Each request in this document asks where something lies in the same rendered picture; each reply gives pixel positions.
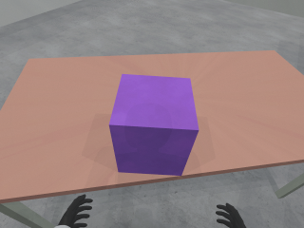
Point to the right robot hand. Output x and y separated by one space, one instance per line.
235 219

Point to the carton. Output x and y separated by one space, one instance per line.
153 125

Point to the left robot hand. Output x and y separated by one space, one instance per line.
70 216

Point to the table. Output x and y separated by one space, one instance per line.
55 138

